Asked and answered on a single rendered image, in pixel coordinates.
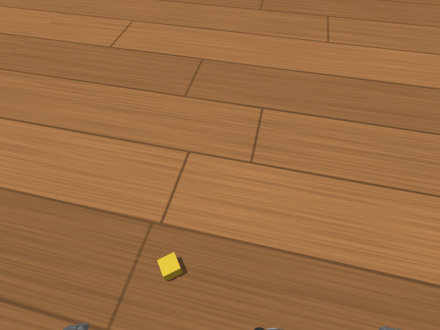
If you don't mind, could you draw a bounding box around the small box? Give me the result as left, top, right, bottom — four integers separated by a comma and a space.
157, 252, 183, 281

